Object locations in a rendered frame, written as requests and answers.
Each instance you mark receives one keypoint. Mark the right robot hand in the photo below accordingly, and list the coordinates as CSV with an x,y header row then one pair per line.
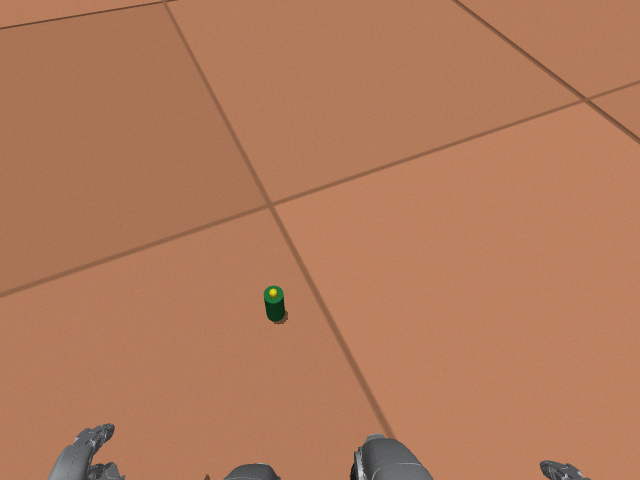
x,y
557,471

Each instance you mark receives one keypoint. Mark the left robot hand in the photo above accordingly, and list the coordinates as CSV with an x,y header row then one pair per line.
x,y
74,462

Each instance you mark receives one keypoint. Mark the bottle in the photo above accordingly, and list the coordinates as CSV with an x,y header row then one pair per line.
x,y
274,303

